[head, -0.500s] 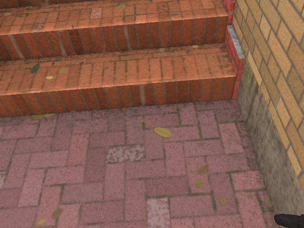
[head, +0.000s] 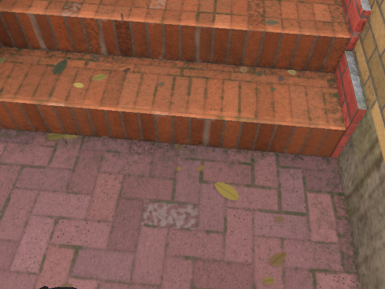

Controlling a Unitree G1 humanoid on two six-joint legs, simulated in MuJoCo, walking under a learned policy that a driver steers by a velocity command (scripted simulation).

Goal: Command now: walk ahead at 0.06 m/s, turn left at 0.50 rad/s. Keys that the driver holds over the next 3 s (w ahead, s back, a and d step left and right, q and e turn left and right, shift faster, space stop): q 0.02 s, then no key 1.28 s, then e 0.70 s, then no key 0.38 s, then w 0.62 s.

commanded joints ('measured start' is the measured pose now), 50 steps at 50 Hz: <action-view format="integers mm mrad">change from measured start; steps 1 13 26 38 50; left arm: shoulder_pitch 73 28 129 126 135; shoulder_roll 105 89 63 49 55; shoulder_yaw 40 48 39 42 34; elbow -37 -27 50 138 252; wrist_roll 0 -12 8 -8 -12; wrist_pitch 2 1 -26 -1 -7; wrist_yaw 6 -16 -36 -18 -10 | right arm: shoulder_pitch -47 16 -28 -29 2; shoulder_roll -175 -113 -49 -26 -18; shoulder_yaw -51 -13 14 28 16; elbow -87 -98 -71 6 126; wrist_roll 9 -9 -20 -28 -25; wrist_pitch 6 34 24 -7 7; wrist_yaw -23 -50 -27 -14 -34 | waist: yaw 45 9 49 56 41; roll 136 -80 98 78 49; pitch -184 -104 -189 -45 -57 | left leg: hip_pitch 45 -145 215 107 179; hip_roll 232 82 227 204 195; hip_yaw -250 -56 2 -14 -3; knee -90 705 30 -11 -50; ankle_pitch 82 -413 89 0 77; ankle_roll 132 -157 -18 -34 -8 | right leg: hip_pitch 155 413 438 437 442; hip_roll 41 -255 -9 -23 -38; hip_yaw -22 201 -60 -62 -76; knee -88 -575 -426 -432 -481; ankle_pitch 62 362 271 256 271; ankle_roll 12 -279 -58 -23 3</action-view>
